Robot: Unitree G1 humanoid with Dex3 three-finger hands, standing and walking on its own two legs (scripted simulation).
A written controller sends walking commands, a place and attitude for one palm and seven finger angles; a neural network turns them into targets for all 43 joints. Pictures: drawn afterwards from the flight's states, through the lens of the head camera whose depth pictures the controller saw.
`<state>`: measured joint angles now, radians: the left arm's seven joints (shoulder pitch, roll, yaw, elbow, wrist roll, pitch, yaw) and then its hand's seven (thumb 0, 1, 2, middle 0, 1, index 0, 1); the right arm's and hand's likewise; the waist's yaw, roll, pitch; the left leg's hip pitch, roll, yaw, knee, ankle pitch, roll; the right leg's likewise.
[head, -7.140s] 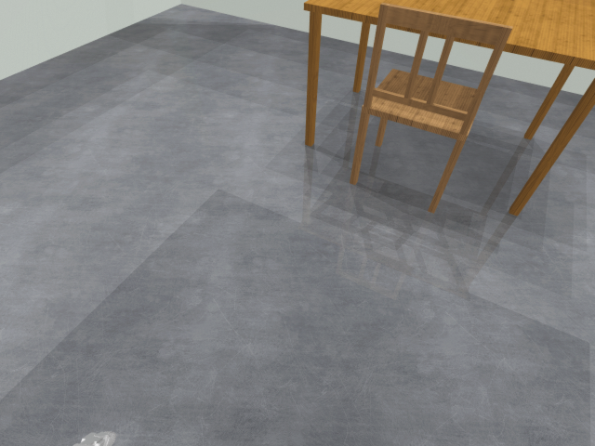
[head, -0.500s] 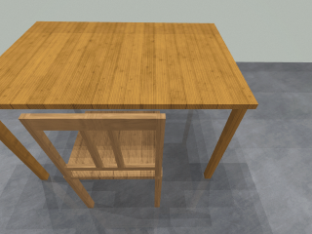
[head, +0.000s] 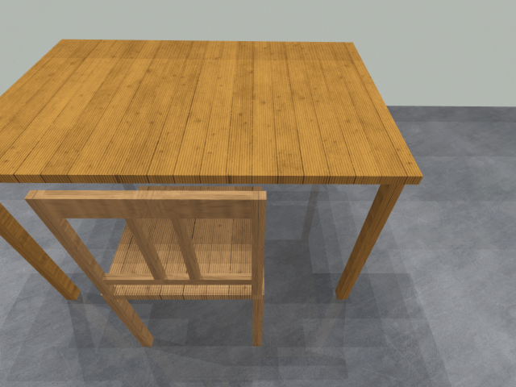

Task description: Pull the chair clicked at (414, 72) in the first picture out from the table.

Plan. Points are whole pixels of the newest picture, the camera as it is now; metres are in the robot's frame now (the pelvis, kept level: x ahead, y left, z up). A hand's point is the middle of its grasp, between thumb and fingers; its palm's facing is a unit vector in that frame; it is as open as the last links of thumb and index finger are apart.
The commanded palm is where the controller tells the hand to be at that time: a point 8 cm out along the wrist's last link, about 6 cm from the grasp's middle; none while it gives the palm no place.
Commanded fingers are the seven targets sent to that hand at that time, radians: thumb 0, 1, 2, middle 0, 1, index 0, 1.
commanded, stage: look again from close up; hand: left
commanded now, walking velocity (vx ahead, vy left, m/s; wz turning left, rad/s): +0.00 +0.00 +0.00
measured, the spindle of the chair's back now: (147, 249) +0.41 +0.28 -0.12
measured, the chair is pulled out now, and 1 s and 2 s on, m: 0.00 0.00 0.00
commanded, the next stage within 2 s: none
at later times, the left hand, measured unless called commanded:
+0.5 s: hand out of the picture -0.05 +0.15 -0.18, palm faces +0.05 -0.98 -0.18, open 7.4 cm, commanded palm none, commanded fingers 0.00 0.90 0.90 -0.20 -0.30 -0.20 -0.30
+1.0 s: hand out of the picture -0.05 +0.15 -0.18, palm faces +0.06 -0.98 -0.18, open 7.4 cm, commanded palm none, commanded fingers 0.00 0.90 0.90 -0.20 -0.30 -0.20 -0.30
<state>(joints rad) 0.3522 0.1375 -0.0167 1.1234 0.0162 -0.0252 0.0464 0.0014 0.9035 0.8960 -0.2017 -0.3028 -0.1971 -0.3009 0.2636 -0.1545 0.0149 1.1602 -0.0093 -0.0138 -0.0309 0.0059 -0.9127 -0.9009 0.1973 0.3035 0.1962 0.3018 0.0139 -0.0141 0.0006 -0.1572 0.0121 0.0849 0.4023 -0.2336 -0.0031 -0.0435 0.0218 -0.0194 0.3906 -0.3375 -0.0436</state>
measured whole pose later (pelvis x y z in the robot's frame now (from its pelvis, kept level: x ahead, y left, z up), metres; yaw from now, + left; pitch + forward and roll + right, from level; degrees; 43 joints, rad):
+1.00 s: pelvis -0.01 -0.01 +0.00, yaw +1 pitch -1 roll +1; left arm 0.37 0.12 -0.02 1.12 0.02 -0.03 0.05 0.00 0.90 0.90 -0.20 -0.30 -0.20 -0.30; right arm 0.29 -0.13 0.02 1.17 -0.01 -0.01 -0.03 0.01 -0.91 -0.90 0.20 0.30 0.20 0.30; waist 0.01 -0.01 0.01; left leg -0.18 0.03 0.07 0.41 -0.22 -0.01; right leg -0.05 0.04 -0.04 0.38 -0.32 -0.05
